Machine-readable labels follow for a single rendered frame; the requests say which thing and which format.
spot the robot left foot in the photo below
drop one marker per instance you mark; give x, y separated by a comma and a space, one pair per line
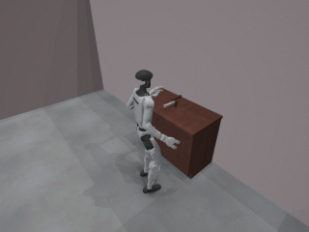
143, 173

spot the robot right upper arm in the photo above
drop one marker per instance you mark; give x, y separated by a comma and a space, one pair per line
148, 105

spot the humanoid robot torso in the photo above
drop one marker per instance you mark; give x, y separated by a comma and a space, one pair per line
139, 113

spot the robot left upper arm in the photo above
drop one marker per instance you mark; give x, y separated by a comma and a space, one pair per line
130, 103

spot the robot right forearm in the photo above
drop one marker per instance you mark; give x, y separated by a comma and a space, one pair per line
152, 131

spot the tap lever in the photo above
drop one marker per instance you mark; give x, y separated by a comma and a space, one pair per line
168, 104

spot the robot left hand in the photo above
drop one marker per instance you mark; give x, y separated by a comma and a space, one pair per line
155, 91

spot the robot right hand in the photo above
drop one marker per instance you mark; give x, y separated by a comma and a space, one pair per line
170, 142

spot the counter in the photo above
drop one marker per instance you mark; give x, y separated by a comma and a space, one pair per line
195, 126

